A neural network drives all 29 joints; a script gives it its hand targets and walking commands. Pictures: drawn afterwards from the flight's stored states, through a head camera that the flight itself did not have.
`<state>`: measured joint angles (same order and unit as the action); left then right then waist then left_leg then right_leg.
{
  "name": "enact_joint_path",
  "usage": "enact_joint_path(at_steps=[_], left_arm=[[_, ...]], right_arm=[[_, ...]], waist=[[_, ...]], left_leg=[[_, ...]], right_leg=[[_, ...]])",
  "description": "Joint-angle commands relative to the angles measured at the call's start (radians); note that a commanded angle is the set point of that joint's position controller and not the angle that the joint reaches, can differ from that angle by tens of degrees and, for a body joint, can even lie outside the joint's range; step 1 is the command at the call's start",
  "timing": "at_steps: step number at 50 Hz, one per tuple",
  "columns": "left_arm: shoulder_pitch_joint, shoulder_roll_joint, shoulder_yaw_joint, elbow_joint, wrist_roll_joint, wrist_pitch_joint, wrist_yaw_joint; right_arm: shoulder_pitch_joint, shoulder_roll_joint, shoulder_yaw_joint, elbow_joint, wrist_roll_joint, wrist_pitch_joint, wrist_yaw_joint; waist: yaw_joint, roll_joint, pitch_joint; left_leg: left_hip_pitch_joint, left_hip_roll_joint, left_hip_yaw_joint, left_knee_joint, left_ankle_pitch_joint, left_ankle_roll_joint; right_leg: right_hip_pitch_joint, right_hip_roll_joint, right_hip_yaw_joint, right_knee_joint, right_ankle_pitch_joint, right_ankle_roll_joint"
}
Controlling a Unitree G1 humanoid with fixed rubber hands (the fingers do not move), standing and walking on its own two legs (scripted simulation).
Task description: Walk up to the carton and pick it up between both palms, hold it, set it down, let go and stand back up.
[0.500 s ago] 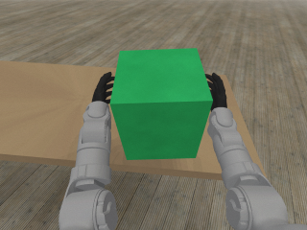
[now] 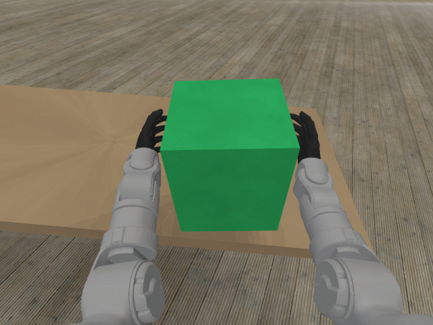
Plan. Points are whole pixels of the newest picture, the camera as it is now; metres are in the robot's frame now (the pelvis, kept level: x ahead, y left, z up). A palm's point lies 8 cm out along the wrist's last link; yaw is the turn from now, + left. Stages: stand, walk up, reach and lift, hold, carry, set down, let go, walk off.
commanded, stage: set down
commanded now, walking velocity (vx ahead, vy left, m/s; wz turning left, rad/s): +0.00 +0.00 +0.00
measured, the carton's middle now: (227, 158) +0.42 -0.07 +0.11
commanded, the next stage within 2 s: none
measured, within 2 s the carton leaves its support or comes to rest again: rests again in 1.94 s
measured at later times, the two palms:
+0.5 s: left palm (155, 154) +0.43 +0.08 +0.14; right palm (306, 160) +0.37 -0.22 +0.13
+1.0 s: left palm (167, 158) +0.44 +0.06 +0.11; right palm (313, 166) +0.37 -0.24 +0.12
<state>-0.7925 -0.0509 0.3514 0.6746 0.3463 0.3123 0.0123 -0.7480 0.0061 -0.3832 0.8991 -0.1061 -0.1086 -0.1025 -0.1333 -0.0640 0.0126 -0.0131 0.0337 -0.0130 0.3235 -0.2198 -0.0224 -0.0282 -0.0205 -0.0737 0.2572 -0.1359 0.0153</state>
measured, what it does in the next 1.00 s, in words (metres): stands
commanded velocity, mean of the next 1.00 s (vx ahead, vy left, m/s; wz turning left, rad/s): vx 0.00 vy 0.00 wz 0.00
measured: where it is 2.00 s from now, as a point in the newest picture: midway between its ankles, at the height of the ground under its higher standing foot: outside the picture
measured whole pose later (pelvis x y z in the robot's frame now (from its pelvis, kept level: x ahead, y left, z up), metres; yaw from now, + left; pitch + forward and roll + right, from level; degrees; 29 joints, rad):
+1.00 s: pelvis +0.01 +0.00 +0.00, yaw -2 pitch +2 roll +0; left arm -0.84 -0.07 0.46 0.89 0.36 0.15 0.03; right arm -0.76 0.05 -0.59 0.89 -0.31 -0.10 -0.03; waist -0.13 -0.02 -0.04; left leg -0.13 0.04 0.03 0.30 -0.21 -0.02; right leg -0.19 -0.02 -0.05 0.29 -0.14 0.01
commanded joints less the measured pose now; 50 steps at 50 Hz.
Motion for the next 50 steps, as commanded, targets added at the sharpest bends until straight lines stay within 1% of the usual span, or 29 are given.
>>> enact_joint_path(at_steps=[1, 3, 6, 8, 9, 12, 17, 20, 24, 26, 27, 28, 29, 31, 34, 36, 37, 42, 46, 47, 50], left_arm=[[-0.615, -0.488, -0.301, -0.085, -0.06, -0.087, -0.099], [-0.612, -0.484, -0.295, -0.072, -0.055, -0.092, -0.095], [-0.605, -0.475, -0.273, -0.056, -0.053, -0.1, -0.092], [-0.615, -0.472, -0.269, -0.053, -0.059, -0.109, -0.091], [-0.616, -0.473, -0.268, -0.052, -0.062, -0.116, -0.091], [-0.621, -0.462, -0.245, -0.022, -0.056, -0.129, -0.092], [-0.624, -0.445, -0.216, 0.006, -0.052, -0.152, -0.097], [-0.621, -0.446, -0.208, 0.023, -0.051, -0.161, -0.101], [-0.624, -0.449, -0.201, 0.044, -0.048, -0.168, -0.102], [-0.635, -0.452, -0.2, 0.047, -0.047, -0.172, -0.1], [-0.64, -0.452, -0.198, 0.048, -0.048, -0.174, -0.098], [-0.636, -0.454, -0.196, 0.057, -0.044, -0.173, -0.095], [-0.643, -0.454, -0.199, 0.054, -0.045, -0.175, -0.091], [-0.639, -0.456, -0.19, 0.07, -0.041, -0.175, -0.088], [-0.648, -0.45, -0.178, 0.078, -0.038, -0.182, -0.082], [-0.647, -0.446, -0.17, 0.086, -0.035, -0.187, -0.079], [-0.655, -0.447, -0.173, 0.083, -0.034, -0.19, -0.077], [-0.635, -0.429, -0.14, 0.122, -0.018, -0.195, -0.073], [-0.651, -0.412, -0.119, 0.11, -0.017, -0.212, -0.071], [-0.656, -0.406, -0.115, 0.116, -0.016, -0.218, -0.071], [-0.653, -0.404, -0.107, 0.136, -0.013, -0.233, -0.072]], right_arm=[[-0.651, 0.376, 0.25, -0.122, -0.02, -0.04, 0.141], [-0.649, 0.38, 0.246, -0.117, -0.026, -0.04, 0.147], [-0.647, 0.382, 0.244, -0.118, -0.037, -0.039, 0.152], [-0.643, 0.388, 0.238, -0.117, -0.046, -0.038, 0.157], [-0.645, 0.396, 0.242, -0.129, -0.049, -0.042, 0.157], [-0.641, 0.408, 0.229, -0.122, -0.076, -0.041, 0.16], [-0.624, 0.431, 0.206, -0.124, -0.117, -0.039, 0.163], [-0.605, 0.436, 0.184, -0.112, -0.139, -0.041, 0.163], [-0.6, 0.438, 0.162, -0.101, -0.153, -0.042, 0.164], [-0.597, 0.434, 0.147, -0.092, -0.16, -0.042, 0.169], [-0.6, 0.436, 0.143, -0.086, -0.16, -0.043, 0.172], [-0.602, 0.432, 0.138, -0.079, -0.159, -0.043, 0.175], [-0.599, 0.429, 0.135, -0.079, -0.161, -0.042, 0.178], [-0.604, 0.422, 0.118, -0.076, -0.171, -0.041, 0.185], [-0.613, 0.422, 0.109, -0.071, -0.173, -0.041, 0.193], [-0.608, 0.425, 0.101, -0.066, -0.181, -0.039, 0.199], [-0.609, 0.423, 0.096, -0.064, -0.184, -0.041, 0.202], [-0.607, 0.422, 0.08, -0.067, -0.202, -0.036, 0.216], [-0.587, 0.439, 0.071, -0.059, -0.213, -0.028, 0.225], [-0.587, 0.438, 0.064, -0.059, -0.221, -0.028, 0.226], [-0.582, 0.452, 0.06, -0.066, -0.239, -0.033, 0.227]], waist=[[0.0, 0.094, -0.398], [0.006, 0.098, -0.4], [0.013, 0.07, -0.418], [0.01, 0.067, -0.434], [0.016, 0.06, -0.447], [0.015, 0.041, -0.464], [0.012, 0.016, -0.485], [-0.001, 0.022, -0.491], [-0.014, 0.035, -0.479], [-0.014, 0.054, -0.487], [-0.013, 0.051, -0.491], [-0.011, 0.06, -0.485], [-0.015, 0.069, -0.492], [-0.016, 0.07, -0.491], [-0.008, 0.073, -0.498], [-0.011, 0.067, -0.491], [-0.012, 0.077, -0.505], [0.006, 0.071, -0.505], [0.009, 0.062, -0.516], [0.004, 0.06, -0.521], [0.004, 0.047, -0.529]], left_leg=[[0.09, -0.05, 0.07, -0.009, 0.343, -0.062], [0.081, -0.049, 0.072, -0.009, 0.342, -0.06], [0.061, -0.052, 0.076, -0.016, 0.321, -0.048], [0.044, -0.052, 0.075, -0.019, 0.317, -0.044], [0.036, -0.054, 0.077, -0.019, 0.317, -0.043], [0.002, -0.058, 0.081, -0.032, 0.27, -0.031], [-0.049, -0.064, 0.087, -0.046, 0.232, -0.015], [-0.043, -0.06, 0.086, -0.04, 0.257, -0.022], [-0.031, -0.056, 0.085, -0.035, 0.267, -0.028], [-0.019, -0.053, 0.085, -0.029, 0.281, -0.036], [-0.01, -0.052, 0.085, -0.028, 0.28, -0.037], [-0.004, -0.048, 0.083, -0.024, 0.294, -0.04], [0.011, -0.047, 0.083, -0.018, 0.308, -0.044], [0.021, -0.042, 0.083, -0.013, 0.316, -0.048], [0.016, -0.04, 0.081, -0.008, 0.321, -0.046], [0.011, -0.038, 0.084, -0.011, 0.317, -0.045], [0.015, -0.037, 0.085, -0.008, 0.324, -0.048], [0.0, -0.035, 0.089, -0.016, 0.3, -0.039], [-0.027, -0.037, 0.09, -0.03, 0.272, -0.026], [-0.034, -0.037, 0.094, -0.031, 0.267, -0.026], [-0.048, -0.038, 0.095, -0.032, 0.271, -0.019]], right_leg=[[0.113, 0.064, -0.091, 0.028, 0.342, 0.016], [0.119, 0.06, -0.085, 0.035, 0.36, 0.019], [0.135, 0.058, -0.082, 0.043, 0.393, 0.027], [0.157, 0.055, -0.077, 0.052, 0.424, 0.03], [0.166, 0.054, -0.075, 0.056, 0.44, 0.033], [0.182, 0.048, -0.067, 0.065, 0.462, 0.039], [0.218, 0.041, -0.056, 0.086, 0.532, 0.056], [0.218, 0.043, -0.057, 0.091, 0.561, 0.055], [0.191, 0.045, -0.06, 0.09, 0.556, 0.052], [0.166, 0.047, -0.064, 0.087, 0.535, 0.048], [0.155, 0.049, -0.067, 0.085, 0.522, 0.045], [0.142, 0.05, -0.069, 0.085, 0.519, 0.043], [0.127, 0.053, -0.073, 0.082, 0.511, 0.041], [0.105, 0.055, -0.075, 0.077, 0.488, 0.038], [0.098, 0.053, -0.071, 0.081, 0.495, 0.037], [0.092, 0.053, -0.071, 0.08, 0.489, 0.038], [0.083, 0.053, -0.073, 0.083, 0.495, 0.038], [0.083, 0.047, -0.068, 0.083, 0.49, 0.04], [0.103, 0.039, -0.059, 0.092, 0.514, 0.048], [0.104, 0.038, -0.059, 0.094, 0.521, 0.049], [0.125, 0.035, -0.053, 0.105, 0.566, 0.058]])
